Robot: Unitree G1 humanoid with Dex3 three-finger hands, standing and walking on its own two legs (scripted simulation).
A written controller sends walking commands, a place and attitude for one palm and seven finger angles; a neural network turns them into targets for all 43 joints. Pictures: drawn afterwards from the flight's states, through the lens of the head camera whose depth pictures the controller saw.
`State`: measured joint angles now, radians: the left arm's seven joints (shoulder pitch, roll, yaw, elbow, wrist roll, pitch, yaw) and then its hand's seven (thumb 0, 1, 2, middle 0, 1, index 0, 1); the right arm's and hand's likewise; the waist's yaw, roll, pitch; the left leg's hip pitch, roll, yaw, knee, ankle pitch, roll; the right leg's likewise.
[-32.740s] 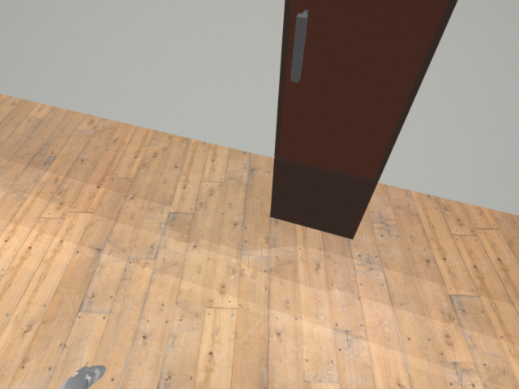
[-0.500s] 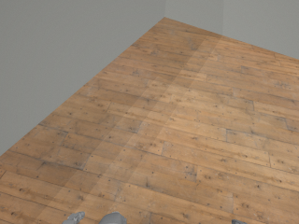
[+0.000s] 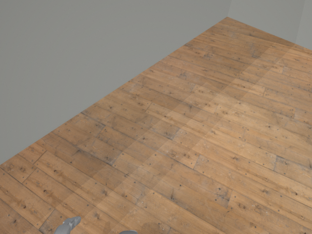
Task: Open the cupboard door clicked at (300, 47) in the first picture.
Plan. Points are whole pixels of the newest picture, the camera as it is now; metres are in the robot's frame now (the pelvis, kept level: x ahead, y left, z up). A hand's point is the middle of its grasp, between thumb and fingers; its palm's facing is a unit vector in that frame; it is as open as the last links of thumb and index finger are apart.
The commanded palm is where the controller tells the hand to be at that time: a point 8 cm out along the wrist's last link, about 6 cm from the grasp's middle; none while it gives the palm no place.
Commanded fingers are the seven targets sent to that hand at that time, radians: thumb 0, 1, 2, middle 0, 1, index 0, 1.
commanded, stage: turn to face it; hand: left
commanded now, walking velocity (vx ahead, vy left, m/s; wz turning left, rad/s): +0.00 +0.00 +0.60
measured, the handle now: out of the picture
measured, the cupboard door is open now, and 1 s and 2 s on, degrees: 45 45 45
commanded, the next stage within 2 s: none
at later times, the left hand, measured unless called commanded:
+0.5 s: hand out of the picture -0.04 +0.22 -0.19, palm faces +0.37 -0.90 -0.24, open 7.4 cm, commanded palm none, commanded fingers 0.00 0.90 0.90 -0.20 -0.30 -0.20 -0.30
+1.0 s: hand out of the picture +0.03 +0.20 -0.14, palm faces +0.55 -0.78 -0.29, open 7.4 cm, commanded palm none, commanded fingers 0.00 0.90 0.90 -0.20 -0.30 -0.20 -0.30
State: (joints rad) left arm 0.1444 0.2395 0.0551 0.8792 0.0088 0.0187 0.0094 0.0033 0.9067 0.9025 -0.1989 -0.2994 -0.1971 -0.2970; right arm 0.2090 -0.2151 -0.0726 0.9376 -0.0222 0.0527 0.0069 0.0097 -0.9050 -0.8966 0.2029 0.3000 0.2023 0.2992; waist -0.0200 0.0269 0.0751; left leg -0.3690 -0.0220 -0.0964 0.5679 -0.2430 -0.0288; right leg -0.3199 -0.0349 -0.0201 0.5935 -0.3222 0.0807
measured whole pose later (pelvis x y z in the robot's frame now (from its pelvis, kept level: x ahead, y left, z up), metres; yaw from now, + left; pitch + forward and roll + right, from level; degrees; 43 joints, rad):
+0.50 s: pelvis +0.00 +0.00 -0.01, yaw +20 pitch +1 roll +1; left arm 0.24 0.26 0.07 0.93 0.02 0.04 0.02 0.00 0.91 0.90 -0.20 -0.30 -0.20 -0.30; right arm 0.08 -0.22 -0.07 0.90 -0.02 0.03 0.02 0.01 -0.91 -0.90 0.20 0.30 0.20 0.30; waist 0.02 -0.07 0.11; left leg -0.33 0.00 0.10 0.65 -0.32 0.03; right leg -0.34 -0.18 -0.19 0.89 -0.53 0.06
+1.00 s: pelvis +0.04 -0.03 +0.01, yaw +37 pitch +1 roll +1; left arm 0.12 0.19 0.03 0.87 0.02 0.00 0.02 0.00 0.90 0.90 -0.20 -0.30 -0.20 -0.30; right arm 0.21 -0.25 -0.10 0.97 -0.02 0.07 0.00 0.01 -0.91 -0.90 0.20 0.30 0.20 0.30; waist -0.04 0.05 0.09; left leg -0.45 -0.06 -0.08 0.94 -0.49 -0.04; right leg -0.27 -0.04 -0.07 0.56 -0.32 -0.02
